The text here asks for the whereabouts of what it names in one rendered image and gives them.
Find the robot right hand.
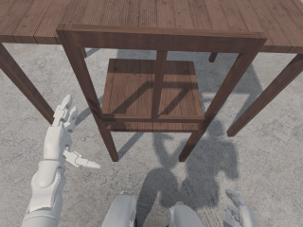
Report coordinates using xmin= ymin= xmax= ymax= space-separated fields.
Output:
xmin=223 ymin=188 xmax=260 ymax=227

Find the robot right thigh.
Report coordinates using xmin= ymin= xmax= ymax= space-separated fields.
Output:
xmin=169 ymin=204 xmax=204 ymax=227

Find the left robot forearm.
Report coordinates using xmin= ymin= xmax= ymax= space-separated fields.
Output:
xmin=21 ymin=159 xmax=66 ymax=227

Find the table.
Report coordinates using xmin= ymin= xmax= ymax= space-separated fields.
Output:
xmin=0 ymin=0 xmax=303 ymax=137

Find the left robot shin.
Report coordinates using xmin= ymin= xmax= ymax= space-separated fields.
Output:
xmin=120 ymin=191 xmax=134 ymax=227

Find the chair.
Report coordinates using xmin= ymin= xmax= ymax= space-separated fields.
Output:
xmin=55 ymin=23 xmax=268 ymax=163

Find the robot left hand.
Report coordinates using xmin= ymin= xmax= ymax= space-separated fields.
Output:
xmin=43 ymin=94 xmax=101 ymax=170

